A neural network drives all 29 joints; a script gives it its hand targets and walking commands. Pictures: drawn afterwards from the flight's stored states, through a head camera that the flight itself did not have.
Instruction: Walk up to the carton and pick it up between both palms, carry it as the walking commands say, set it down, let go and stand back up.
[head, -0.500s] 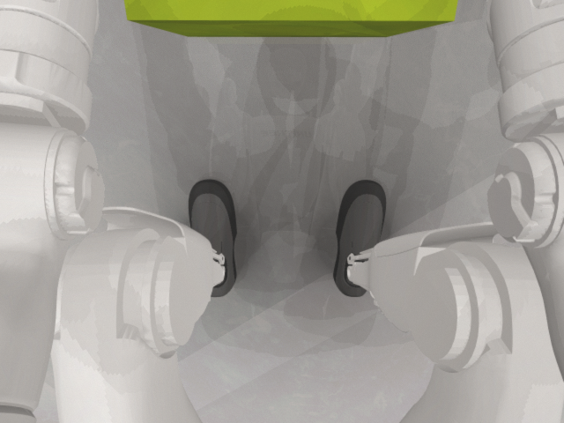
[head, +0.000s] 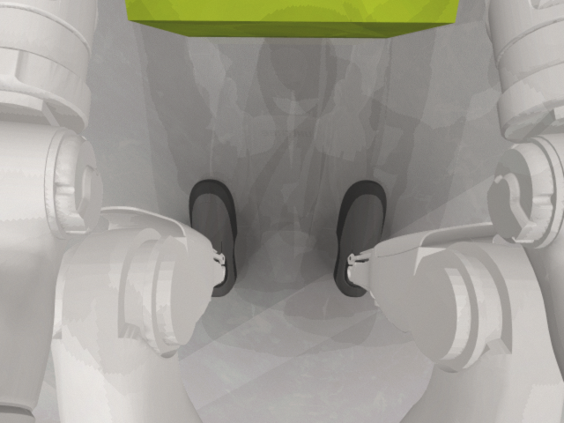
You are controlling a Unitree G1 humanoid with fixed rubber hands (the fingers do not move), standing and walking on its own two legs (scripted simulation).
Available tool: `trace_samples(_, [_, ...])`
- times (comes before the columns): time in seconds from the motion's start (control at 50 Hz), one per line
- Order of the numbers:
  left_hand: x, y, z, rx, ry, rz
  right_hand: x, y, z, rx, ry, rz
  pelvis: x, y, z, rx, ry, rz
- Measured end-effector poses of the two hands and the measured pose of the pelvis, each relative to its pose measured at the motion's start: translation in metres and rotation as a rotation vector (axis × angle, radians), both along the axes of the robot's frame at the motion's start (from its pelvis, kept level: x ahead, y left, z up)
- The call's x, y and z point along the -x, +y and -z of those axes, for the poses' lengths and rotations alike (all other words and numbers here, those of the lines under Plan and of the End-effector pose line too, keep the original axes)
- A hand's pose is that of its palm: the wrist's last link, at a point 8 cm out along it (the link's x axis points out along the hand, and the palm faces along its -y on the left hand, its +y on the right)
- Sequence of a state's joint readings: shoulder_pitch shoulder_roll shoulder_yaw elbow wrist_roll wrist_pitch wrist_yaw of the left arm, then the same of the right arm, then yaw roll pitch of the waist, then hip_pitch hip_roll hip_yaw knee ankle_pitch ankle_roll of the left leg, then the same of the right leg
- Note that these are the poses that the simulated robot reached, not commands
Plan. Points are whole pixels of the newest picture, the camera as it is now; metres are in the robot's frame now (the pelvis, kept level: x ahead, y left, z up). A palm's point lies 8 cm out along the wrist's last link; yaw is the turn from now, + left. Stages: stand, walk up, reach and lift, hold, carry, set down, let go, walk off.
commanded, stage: reach and lift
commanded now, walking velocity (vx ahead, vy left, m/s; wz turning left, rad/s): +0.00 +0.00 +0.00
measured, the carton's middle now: out of the picture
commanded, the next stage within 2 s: none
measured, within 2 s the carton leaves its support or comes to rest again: leaves its support in 0.36 s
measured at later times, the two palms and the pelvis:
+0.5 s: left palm out of the picture +0.57 +0.21 -0.16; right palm out of the picture +0.58 -0.14 -0.16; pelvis +0.00 +0.00 +0.00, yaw +0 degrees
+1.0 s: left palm out of the picture +0.56 +0.22 -0.10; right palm out of the picture +0.57 -0.14 -0.11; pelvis -0.01 +0.00 +0.01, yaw +1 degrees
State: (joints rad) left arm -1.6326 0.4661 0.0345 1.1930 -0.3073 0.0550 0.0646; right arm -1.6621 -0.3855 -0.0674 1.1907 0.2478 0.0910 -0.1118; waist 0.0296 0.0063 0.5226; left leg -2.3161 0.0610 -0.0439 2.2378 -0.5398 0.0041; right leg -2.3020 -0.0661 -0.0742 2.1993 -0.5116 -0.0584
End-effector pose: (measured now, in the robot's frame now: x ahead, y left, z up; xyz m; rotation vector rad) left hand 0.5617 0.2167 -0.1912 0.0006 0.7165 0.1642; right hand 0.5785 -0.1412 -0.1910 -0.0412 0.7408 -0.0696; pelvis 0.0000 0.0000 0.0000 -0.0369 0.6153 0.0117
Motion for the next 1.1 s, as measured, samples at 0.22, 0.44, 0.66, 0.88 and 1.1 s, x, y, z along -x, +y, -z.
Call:
trace_samples(0.22, [-0.001,0.002,-0.001,0.007,0.019,0.02,0.0,0.0,-0.001,-0.008,0.015,-0.01,0.0,0.0,0.0,0.0,0.0,0.0])
trace_samples(0.44, [-0.006,-0.002,-0.02,0.001,-0.005,-0.011,-0.003,0.0,-0.019,0.009,-0.001,0.002,0.002,0.0,-0.002,-0.001,-0.027,-0.001])
trace_samples(0.66, [-0.006,-0.006,-0.055,-0.045,-0.017,0.024,0.008,-0.004,-0.045,0.025,0.003,0.005,0.008,0.0,-0.005,-0.003,-0.089,-0.003])
trace_samples(0.88, [-0.004,0.0,-0.081,-0.077,-0.027,0.032,0.006,0.004,-0.07,0.03,-0.011,-0.002,0.011,0.0,-0.007,-0.002,-0.13,-0.006])
trace_samples(1.1, [0.0,0.001,-0.105,-0.081,-0.031,0.03,0.011,0.005,-0.089,0.035,-0.016,-0.01,0.014,0.0,-0.01,-0.004,-0.173,-0.012])
